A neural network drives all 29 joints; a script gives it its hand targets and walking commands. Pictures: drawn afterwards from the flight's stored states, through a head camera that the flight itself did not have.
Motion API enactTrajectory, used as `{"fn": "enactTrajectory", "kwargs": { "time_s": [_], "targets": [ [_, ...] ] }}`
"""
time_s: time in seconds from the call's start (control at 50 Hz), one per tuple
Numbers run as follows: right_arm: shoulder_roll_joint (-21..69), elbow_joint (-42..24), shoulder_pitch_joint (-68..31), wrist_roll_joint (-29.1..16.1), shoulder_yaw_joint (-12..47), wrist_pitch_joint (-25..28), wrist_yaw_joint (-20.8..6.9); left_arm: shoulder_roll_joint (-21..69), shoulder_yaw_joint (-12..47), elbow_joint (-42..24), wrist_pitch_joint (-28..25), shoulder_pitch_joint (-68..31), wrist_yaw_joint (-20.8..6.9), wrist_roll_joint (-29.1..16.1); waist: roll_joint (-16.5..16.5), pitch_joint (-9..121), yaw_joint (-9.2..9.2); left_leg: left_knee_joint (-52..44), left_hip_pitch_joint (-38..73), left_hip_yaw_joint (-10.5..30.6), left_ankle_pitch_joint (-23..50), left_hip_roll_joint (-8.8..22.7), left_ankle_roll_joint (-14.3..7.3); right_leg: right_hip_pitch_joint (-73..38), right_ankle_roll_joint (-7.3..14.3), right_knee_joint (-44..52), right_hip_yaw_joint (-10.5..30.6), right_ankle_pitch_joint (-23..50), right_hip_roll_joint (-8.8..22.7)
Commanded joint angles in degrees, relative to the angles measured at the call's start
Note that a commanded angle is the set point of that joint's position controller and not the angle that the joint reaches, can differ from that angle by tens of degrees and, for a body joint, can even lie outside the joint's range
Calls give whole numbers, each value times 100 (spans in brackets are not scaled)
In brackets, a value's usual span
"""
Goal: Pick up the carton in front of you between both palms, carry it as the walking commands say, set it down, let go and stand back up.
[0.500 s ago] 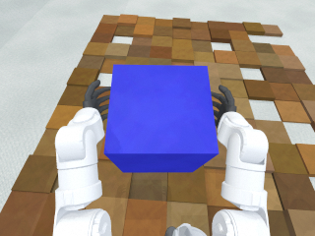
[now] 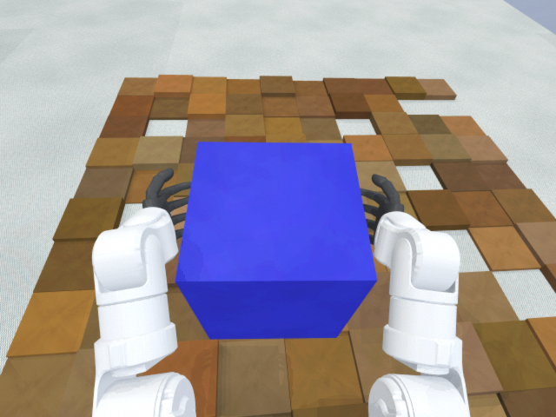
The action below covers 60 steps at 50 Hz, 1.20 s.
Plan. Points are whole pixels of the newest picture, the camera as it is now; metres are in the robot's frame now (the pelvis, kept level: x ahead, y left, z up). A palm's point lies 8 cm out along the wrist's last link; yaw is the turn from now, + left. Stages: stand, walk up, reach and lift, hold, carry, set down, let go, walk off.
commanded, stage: carry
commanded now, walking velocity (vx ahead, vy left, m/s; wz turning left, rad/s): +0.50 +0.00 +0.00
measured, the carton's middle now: (274, 249) +0.34 -0.02 +0.05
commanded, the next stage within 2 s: none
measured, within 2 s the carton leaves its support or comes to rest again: neither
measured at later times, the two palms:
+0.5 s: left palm (161, 125) +0.62 +0.17 +0.09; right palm (314, 118) +0.64 -0.13 +0.09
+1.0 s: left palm out of the picture +1.01 +0.18 +0.18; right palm (296, 4) +0.96 -0.13 +0.19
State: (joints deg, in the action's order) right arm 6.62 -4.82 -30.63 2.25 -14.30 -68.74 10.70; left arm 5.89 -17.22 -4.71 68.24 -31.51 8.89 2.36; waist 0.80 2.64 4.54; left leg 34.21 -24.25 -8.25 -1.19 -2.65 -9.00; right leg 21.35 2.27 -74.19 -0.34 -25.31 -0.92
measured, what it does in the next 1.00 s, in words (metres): walks ahead: right foot, then left foot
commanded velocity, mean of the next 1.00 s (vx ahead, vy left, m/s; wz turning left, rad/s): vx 0.50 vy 0.00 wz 0.00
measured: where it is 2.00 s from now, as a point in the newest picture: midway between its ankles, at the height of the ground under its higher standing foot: (236, 211)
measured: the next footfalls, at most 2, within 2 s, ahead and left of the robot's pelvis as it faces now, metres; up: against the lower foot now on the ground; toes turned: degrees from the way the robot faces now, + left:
right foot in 0.30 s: +0.41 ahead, -0.09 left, +0.00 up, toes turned -4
left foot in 0.60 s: +0.53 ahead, +0.16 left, +0.02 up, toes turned +3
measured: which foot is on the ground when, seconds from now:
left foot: down 0.00-0.32, up 0.34-0.58, down 0.60-1.00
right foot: up 0.00-0.28, down 0.30-0.70, up 0.72-1.00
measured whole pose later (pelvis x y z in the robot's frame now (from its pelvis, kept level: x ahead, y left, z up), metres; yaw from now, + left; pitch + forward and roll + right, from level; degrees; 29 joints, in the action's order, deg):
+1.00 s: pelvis +0.67 +0.06 +0.03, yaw -1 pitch +4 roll +0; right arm 3.0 -9.9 -27.9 -3.0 -8.4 -70.2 12.9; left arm 5.5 -13.6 -13.7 69.7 -25.5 11.9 3.4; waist 0.5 8.4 8.6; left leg 22.3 -0.3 -4.7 -0.5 -1.1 -4.6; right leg 44.7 3.1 -54.6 -4.9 -10.8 1.9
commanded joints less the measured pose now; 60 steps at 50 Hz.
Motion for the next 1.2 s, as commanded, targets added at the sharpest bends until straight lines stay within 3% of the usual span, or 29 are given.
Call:
{"fn": "enactTrajectory", "kwargs": {
  "time_s": [0.0,0.1,0.2,0.26,0.3,0.32,0.34,0.36,0.4,0.46,0.52,0.58,0.62,0.66,0.7,0.72,0.74,0.78,0.8,0.84,0.92,1.0,1.04,1.06,1.08,1.1,1.12,1.14,1.18],
  "targets": [
    [4744,-543,-4123,-1747,3736,295,-481,4406,3185,-80,-121,-3165,-62,-746,-426,1918,-98,-1381,2541,2811,791,1821,-378,1897,-71,-78,104,324,331],
    [5176,-430,-3665,-1839,4001,684,-662,4880,3598,-39,-567,-2641,-186,-638,-624,2201,10,-1204,3395,2119,2378,1727,-366,2419,-133,1329,-134,707,263],
    [5134,-608,-2575,-1590,4118,837,-705,4971,4034,-460,-761,-1945,-295,-752,-637,1817,163,-1161,3413,1109,3107,1122,51,1939,-115,3667,-771,2337,-13],
    [4934,-948,-1962,-1514,4232,827,-716,4828,4307,-904,-760,-1500,-335,-861,-789,1795,-76,-732,2668,607,3880,992,318,108,67,4610,-1194,3200,-408],
    [4634,-1209,-1660,-1458,4256,766,-687,4671,4418,-1133,-706,-1239,-324,-895,-721,2276,-557,774,1995,75,3558,826,653,-1911,150,5168,-1194,3646,-365],
    [4490,-1359,-1827,-1437,4284,707,-667,4597,4370,-1049,-681,-1012,-308,-874,297,2715,-840,2585,497,216,1312,594,979,-3662,786,4855,319,5253,950],
    [4512,-1318,-1474,-1410,4280,639,-663,4440,4330,-984,-651,-703,-284,-877,1369,3218,-947,4458,-1540,552,-2949,-204,1234,-5219,1825,4699,2514,5887,2353],
    [4497,-1440,-1048,-1326,4258,635,-662,4505,4423,-1128,-625,-363,-291,-969,729,3364,-915,4861,-1813,1201,-2897,202,949,-4672,1862,4956,2737,3971,2230],
    [4607,-1766,-1013,-1273,4182,622,-702,4962,4749,-1528,-618,-658,-383,-1305,120,2676,-839,4320,-1893,1206,-2447,504,725,-3472,1629,5445,2489,2749,2035],
    [4858,-2080,-612,-1168,4304,627,-740,5345,5107,-2105,-634,-835,-591,-1745,358,2216,-554,2754,-1255,1068,-1968,775,949,-2277,1173,5868,1422,2072,1609],
    [4887,-2351,-65,-1145,4339,579,-753,5225,5145,-2358,-522,-282,-724,-1833,620,2021,-518,712,-506,696,-1919,716,1115,-1829,1098,6016,563,2446,1421],
    [4598,-2545,267,-1198,4455,418,-741,4784,5011,-2480,-350,256,-721,-1713,977,1852,-537,-327,56,81,-481,413,1103,-1791,755,5631,-181,3037,1106],
    [4361,-2589,129,-1258,4460,308,-694,4404,4884,-2627,-195,235,-680,-1613,537,1535,-521,-1232,198,-106,130,297,1139,-2150,452,5109,-616,3173,752],
    [4206,-2403,315,-1261,4329,227,-632,4038,4834,-2728,-66,196,-652,-1643,-1,1823,-401,-1602,1772,151,366,294,813,-1473,82,3779,-881,3723,651],
    [4115,-2415,219,-1225,4279,182,-588,3837,4813,-2956,-3,-308,-656,-1696,-880,1910,-154,-1808,3755,1877,1675,1280,152,938,-327,1808,-977,1440,303],
    [4058,-2520,-38,-1301,4330,152,-571,3793,4795,-2869,29,-374,-645,-1742,-1193,1711,-141,-1656,4181,2802,3072,2013,-306,2172,-310,1051,-607,-209,15],
    [3988,-2636,-348,-1426,4424,111,-545,3719,4714,-2684,35,-460,-602,-1710,-656,1676,-79,-1630,3910,2910,3366,2213,-501,2251,-200,587,-183,-372,186],
    [3614,-2629,-892,-1530,4364,52,-477,3532,4409,-2346,47,-721,-433,-1540,-266,1389,117,-1465,3320,2558,3065,1879,-165,2284,-67,759,-75,-134,317],
    [3369,-2471,-1135,-1593,4296,10,-445,3335,4206,-2026,78,-695,-305,-1338,-651,1360,108,-1474,3441,2333,2643,1757,-27,2617,-50,912,-74,115,335],
    [2974,-2168,-1718,-1758,4150,-20,-365,3025,3766,-1619,113,-930,-36,-1014,-856,1241,144,-1590,3481,2300,1943,1720,-103,3139,-27,856,-248,404,294],
    [2974,-1361,-2792,-2007,3865,11,-218,2694,3080,-999,142,-1675,350,-627,-565,852,227,-1651,3445,2094,2359,1649,-323,3929,50,968,-324,966,404],
    [3349,-648,-3789,-2048,3528,127,-175,2749,2741,-428,54,-2773,351,-629,-723,884,-220,-1878,926,887,2515,1017,116,83,229,3525,-1173,2910,-207],
    [3407,-340,-3990,-1914,3323,136,-110,2799,2714,-98,-7,-3202,333,-687,-693,1716,-784,-71,632,258,3441,777,359,-2079,334,3975,-1268,3587,-564],
    [3346,-226,-4192,-1821,3160,126,-51,2892,2748,6,-27,-3336,330,-756,-383,2203,-1189,1502,438,135,2495,511,465,-2954,432,4208,-944,3766,-345],
    [3361,-17,-4258,-1640,3020,90,5,2874,2686,196,-27,-3408,325,-798,796,2246,-1152,3420,-344,126,-1948,-332,611,-3314,716,4167,564,5130,820],
    [3294,366,-3966,-1487,2697,46,100,2699,2647,292,-17,-3656,362,-889,1436,3308,-847,5474,-904,1196,-2984,-628,695,-3994,1701,4229,2929,5855,2129],
    [3272,278,-3824,-1290,2494,64,190,2919,2788,101,-69,-3876,379,-1104,1139,3957,-1005,6182,-1377,1637,-2710,-317,550,-4011,2158,4715,3785,2784,2325],
    [3366,260,-4108,-1133,2319,74,226,3336,2949,53,-122,-4221,349,-1237,864,3544,-947,5921,-1702,1636,-2441,30,437,-3362,1908,5011,3805,1125,2024],
    [3697,83,-4540,-964,2247,192,155,4118,3430,-283,-224,-4868,176,-1695,240,2846,-864,5365,-1952,1409,-2349,296,441,-2443,1547,5008,3151,997,1750]
  ]
}}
